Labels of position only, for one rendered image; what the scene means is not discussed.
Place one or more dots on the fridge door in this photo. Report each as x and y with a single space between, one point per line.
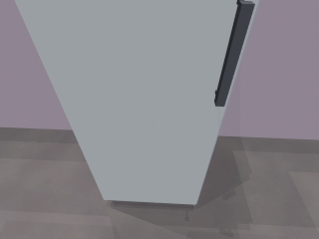
137 80

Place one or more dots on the handle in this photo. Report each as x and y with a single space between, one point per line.
237 36

